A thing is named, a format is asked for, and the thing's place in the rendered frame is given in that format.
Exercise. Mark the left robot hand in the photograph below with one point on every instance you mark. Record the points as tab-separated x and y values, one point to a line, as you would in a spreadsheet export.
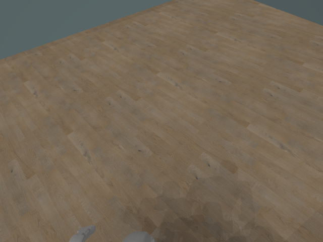
83	234

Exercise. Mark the robot left thigh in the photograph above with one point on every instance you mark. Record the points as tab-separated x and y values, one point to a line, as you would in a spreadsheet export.
139	236

